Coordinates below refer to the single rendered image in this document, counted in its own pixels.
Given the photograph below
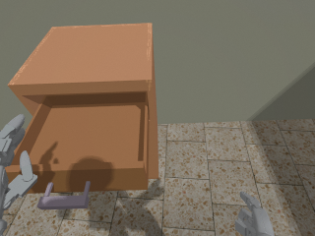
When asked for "handle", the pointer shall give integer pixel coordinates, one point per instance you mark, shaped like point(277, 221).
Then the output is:
point(64, 202)

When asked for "robot left hand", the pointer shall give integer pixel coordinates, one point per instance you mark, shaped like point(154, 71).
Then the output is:
point(10, 137)

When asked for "robot right hand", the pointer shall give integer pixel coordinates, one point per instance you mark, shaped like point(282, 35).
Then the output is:
point(253, 223)

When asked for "cabinet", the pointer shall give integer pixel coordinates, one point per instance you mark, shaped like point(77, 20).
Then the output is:
point(92, 59)

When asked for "drawer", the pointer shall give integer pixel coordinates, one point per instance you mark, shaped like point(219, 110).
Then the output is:
point(101, 137)

